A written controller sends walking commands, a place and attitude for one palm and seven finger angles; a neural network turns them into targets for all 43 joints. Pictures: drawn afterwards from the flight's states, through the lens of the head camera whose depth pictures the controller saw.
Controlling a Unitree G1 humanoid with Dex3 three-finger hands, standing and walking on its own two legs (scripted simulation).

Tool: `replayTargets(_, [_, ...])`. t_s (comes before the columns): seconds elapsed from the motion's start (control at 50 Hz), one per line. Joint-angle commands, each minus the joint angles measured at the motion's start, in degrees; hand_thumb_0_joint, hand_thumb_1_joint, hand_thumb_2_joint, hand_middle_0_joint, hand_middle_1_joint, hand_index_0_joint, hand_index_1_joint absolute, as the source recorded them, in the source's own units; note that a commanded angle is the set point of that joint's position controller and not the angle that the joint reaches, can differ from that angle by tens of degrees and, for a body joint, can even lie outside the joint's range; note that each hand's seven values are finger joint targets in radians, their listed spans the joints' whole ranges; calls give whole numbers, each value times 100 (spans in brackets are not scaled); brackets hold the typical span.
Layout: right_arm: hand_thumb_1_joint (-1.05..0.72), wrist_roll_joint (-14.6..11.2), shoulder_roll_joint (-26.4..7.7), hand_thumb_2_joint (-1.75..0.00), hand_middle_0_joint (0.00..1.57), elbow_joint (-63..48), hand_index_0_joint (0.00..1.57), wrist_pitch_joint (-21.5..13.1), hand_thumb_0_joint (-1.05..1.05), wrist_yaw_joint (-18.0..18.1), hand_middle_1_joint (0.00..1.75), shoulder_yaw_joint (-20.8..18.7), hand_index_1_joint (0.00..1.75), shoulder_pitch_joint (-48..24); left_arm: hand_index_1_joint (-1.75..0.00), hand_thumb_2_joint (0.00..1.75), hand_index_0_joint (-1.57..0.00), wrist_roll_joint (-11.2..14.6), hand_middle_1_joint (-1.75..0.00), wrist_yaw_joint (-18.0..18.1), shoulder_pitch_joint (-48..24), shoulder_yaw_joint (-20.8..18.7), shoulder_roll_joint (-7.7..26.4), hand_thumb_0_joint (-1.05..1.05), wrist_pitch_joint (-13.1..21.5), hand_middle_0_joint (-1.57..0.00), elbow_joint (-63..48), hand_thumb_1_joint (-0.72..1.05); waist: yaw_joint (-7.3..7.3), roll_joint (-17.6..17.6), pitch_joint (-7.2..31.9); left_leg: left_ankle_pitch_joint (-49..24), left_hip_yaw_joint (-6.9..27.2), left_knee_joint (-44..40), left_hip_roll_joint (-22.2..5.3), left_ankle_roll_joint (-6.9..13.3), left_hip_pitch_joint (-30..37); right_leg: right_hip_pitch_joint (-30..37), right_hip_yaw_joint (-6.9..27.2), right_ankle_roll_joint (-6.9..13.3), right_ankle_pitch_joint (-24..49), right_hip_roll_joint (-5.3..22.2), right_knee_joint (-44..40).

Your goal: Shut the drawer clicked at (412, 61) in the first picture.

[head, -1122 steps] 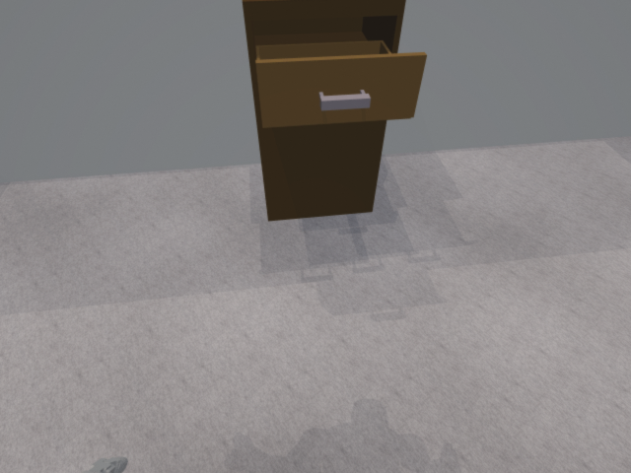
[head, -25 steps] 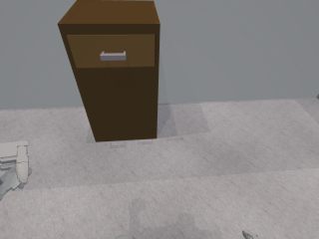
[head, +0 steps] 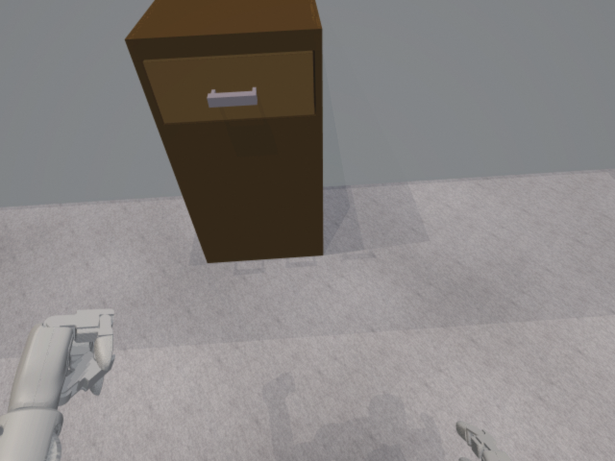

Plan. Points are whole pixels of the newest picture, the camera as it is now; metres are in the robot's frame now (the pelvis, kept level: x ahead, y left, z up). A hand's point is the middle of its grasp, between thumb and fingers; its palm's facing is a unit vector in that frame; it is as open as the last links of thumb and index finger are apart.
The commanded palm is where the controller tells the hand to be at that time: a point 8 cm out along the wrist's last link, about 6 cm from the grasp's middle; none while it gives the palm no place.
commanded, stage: let the arm hang, fingers relaxed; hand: left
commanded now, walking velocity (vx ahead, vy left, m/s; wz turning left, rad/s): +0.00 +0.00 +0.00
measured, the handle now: (233, 95) +1.00 +0.27 +0.00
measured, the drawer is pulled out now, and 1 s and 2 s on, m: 0.00 0.00 0.00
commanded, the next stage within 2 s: look to check the result in 1.02 s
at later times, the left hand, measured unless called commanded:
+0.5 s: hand out of the picture +0.01 +0.20 -0.15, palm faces +0.00 -0.97 -0.23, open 5.3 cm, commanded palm none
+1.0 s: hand out of the picture +0.03 +0.19 -0.16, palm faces -0.01 -0.98 -0.19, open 7.4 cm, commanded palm none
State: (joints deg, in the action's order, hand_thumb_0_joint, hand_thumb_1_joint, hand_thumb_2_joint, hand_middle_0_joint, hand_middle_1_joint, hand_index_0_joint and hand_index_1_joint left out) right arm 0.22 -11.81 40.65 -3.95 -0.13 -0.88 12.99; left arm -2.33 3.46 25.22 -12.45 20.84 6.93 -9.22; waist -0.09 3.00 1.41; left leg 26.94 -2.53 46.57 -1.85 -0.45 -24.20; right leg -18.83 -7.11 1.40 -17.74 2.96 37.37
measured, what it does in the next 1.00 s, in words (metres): stands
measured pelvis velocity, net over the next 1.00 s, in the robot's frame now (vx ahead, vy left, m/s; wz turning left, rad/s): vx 0.02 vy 0.02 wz -0.03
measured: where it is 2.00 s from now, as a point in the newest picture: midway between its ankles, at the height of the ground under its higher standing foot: outside the picture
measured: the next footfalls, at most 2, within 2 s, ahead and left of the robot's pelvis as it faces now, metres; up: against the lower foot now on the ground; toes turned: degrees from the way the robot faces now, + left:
none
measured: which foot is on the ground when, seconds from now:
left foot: down 0.00-1.00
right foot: down 0.00-1.00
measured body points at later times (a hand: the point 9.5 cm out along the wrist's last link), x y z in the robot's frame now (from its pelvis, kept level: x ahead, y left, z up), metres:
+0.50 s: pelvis +0.02 +0.01 +0.02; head +0.04 +0.01 +0.47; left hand +0.02 +0.25 -0.14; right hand +0.01 -0.22 -0.14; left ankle +0.03 +0.13 -0.72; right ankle +0.01 -0.11 -0.72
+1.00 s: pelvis +0.02 +0.02 +0.02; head +0.03 +0.02 +0.47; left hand +0.03 +0.24 -0.14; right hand -0.01 -0.19 -0.14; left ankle +0.03 +0.13 -0.72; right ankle +0.01 -0.11 -0.72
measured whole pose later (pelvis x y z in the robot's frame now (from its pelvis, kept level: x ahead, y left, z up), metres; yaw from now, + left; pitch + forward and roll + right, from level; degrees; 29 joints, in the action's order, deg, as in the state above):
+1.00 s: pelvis +0.02 +0.02 +0.02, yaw -2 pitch -2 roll +0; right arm 0.9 -6.5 64.8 0.1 1.6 -0.9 17.4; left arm -0.4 1.8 15.0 -0.5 8.4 0.1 64.4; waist 0.8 0.4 -3.6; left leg 12.2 -4.5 24.1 -1.5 0.3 -10.2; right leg -9.0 -5.3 -0.9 -13.3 3.2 24.2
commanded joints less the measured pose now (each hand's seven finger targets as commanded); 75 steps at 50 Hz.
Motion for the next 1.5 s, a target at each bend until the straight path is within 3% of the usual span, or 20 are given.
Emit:
replayTargets(0.0, [-90, 87, -586, -90, 20, -350, 20, 239, 0, -118, 30, -215, 30, 353, -138, 90, -120, 12, -138, -217, -383, 577, -63, 0, -661, -120, 2194, 90, 252, -2069, 165, -496, 32, -574, 46, 111, 274, 114, 953, 591, 1821, 1074, -741])
replayTargets(0.02, [-90, 131, -633, -90, 20, -264, 20, 283, 0, -118, 30, -209, 30, 397, -134, 90, -116, 33, -134, -242, -514, 670, -47, 0, -699, -116, 2528, 90, 298, -1848, 80, -1474, 136, -1090, 32, 200, 786, -169, 785, 343, 1580, 896, -541])
replayTargets(0.04, [-90, 158, -763, -90, 20, -192, 20, 293, 0, -116, 30, -220, 30, 311, -130, 90, -112, 46, -130, -265, -577, 742, -108, 0, -745, -112, 2846, 90, 254, -1165, 4, -2274, 697, -1461, -298, 361, 1055, -537, 601, 101, 909, 562, -155])
replayTargets(0.06, [-90, 211, -937, -90, 20, -156, 20, 269, 0, -61, 30, -213, 30, 221, -125, 90, -108, 65, -125, -301, -554, 805, -243, 0, -760, -108, 3070, 90, 141, -300, -129, -2941, 1196, -1733, -758, 612, 920, -528, 370, -154, 639, 228, 56])
replayTargets(0.08, [-90, 240, -1018, -90, 20, -98, 20, 275, 0, -9, 30, -171, 30, 40, -121, 90, -104, 79, -121, -288, -587, 838, -257, 0, -770, -104, 3383, 90, 21, -3, -155, -2883, 1402, -2022, -972, 778, 469, -11, 427, -208, 232, 74, -80])
replayTargets(0.1, [-90, 231, -970, -90, 20, 1, 20, 296, 0, 21, 30, -135, 30, -145, -117, 90, -100, 72, -117, -279, -569, 850, -209, 0, -769, -100, 3721, 90, -96, -91, -235, -2194, 1085, -2069, -756, 652, 70, 423, 670, -138, 1, 67, -483])
replayTargets(0.12, [-90, 191, -763, -90, 20, 131, 20, 300, 0, 26, 30, -106, 30, -179, -112, 90, -96, 67, -112, -279, -554, 836, -83, 0, -759, -96, 4128, 90, -100, 90, -331, -1696, 684, -1914, -400, 407, 21, 479, 849, -23, 79, 280, -866])
replayTargets(0.14, [-90, 157, -644, -90, 20, 238, 20, 333, 0, 37, 30, -79, 30, -54, -108, 90, -92, 85, -108, -282, -601, 853, 63, 0, -743, -92, 4447, 90, -34, -72, -471, -1628, 427, -1732, -199, 254, 167, 321, 998, 92, 212, 400, -1048])
replayTargets(0.18, [-90, 133, -386, -90, 20, 569, 20, 363, 0, 70, 30, -42, 30, 222, -99, 90, -84, 140, -99, -267, -599, 878, -16, 0, -652, -84, 5001, 90, 70, 4, -203, -1694, 119, -1506, -124, 123, 807, 244, 1156, 265, 570, 682, -1395])
replayTargets(0.22, [-90, 139, -327, -90, 20, 772, 20, 366, 0, 79, 30, -33, 30, 398, -91, 90, -76, 166, -91, -259, -667, 901, -93, 0, -654, -76, 5306, 90, 91, 624, -40, -1863, 209, -1764, -226, 154, 970, 406, 909, 198, 576, 565, -1323])
replayTargets(0.28, [-90, 94, -408, -90, 20, 1034, 20, 358, 0, 113, 30, -60, 30, 520, -78, 90, -64, 181, -78, -252, -640, 981, -159, 0, -642, -64, 5773, 90, 50, 174, 211, -2227, 316, -1947, -379, 194, 1125, 820, 690, 112, 1046, 454, -1351])
replayTargets(0.34, [-90, 65, -431, -90, 20, 1268, 20, 369, 0, 141, 30, -70, 30, 617, -65, 90, -52, 187, -65, -231, -646, 1023, -207, 0, -645, -52, 6141, 90, 45, -115, 8, -2444, 302, -2075, -409, 188, 1263, 797, 584, 94, 1216, 429, -1443])
replayTargets(0.5, [-90, 58, -236, -90, 20, 1825, 20, 402, 0, 161, 30, -41, 30, 711, -30, 90, -20, 197, -30, -175, -640, 1103, -414, 0, -664, -20, 6803, 90, 30, -333, -508, -2119, 276, -2513, -419, 198, 1332, 665, 519, 43, 687, 391, -1763])
replayTargets(0.62, [-90, 70, -120, -90, 20, 2067, 20, 405, 0, 165, 30, -44, 30, 769, -30, 90, -20, 191, -30, -149, -696, 1100, -520, 0, -671, -20, 6997, 90, 43, -272, -756, -1807, 300, -2716, -395, 191, 1216, 607, 537, 32, 328, 357, -1861])
replayTargets(0.84, [-90, 61, -36, -90, 20, 2243, 20, 360, 0, 193, 30, -71, 30, 824, -30, 90, -20, 189, -30, -134, -642, 1075, -628, 0, -641, -20, 7191, 90, 19, -98, -637, -1982, 282, -2747, -405, 202, 1301, 723, 539, 22, 573, 339, -1833])
replayTargets(1.08, [-90, 51, 17, -90, 20, 2339, 20, 348, 0, 213, 30, -84, 30, 870, -30, 90, -20, 186, -30, -121, -579, 1065, -690, 0, -623, -20, 7283, 90, 47, -257, -606, -2097, 252, -2740, -412, 208, 1411, 727, 562, 7, 674, 349, -1850])
replayTargets(1.28, [-90, 52, 10, -90, 20, 2368, 20, 353, 0, 217, 30, -86, 30, 818, -30, 90, -20, 182, -30, -115, -561, 1080, -718, 0, -609, -20, 7337, 90, 67, -136, -665, -2045, 234, -2756, -415, 198, 1453, 675, 599, 10, 662, 344, -1901])
replayTargets(1.48, [-90, 53, -31, -90, 20, 2380, 20, 344, 0, 217, 30, -87, 30, 757, -30, 90, -20, 185, -30, -118, -581, 1073, -685, 0, -590, -20, 7350, 90, 53, -238, -625, -2146, 237, -2744, -422, 188, 1483, 730, 597, 9, 774, 356, -1916])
